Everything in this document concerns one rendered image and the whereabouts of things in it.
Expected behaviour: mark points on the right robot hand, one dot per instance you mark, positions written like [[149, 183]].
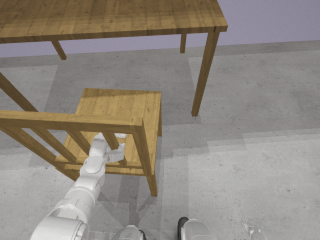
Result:
[[253, 231]]

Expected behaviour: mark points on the left robot upper arm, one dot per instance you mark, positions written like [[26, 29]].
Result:
[[61, 228]]

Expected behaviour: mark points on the robot left forearm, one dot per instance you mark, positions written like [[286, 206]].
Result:
[[82, 196]]

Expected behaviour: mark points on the left robot hand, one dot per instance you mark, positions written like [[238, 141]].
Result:
[[99, 147]]

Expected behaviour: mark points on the table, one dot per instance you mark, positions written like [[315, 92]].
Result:
[[24, 21]]

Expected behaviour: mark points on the right robot shin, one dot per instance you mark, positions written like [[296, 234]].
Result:
[[191, 220]]

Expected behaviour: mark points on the chair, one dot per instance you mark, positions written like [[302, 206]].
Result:
[[136, 113]]

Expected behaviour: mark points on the robot left thigh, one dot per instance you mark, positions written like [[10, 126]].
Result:
[[128, 233]]

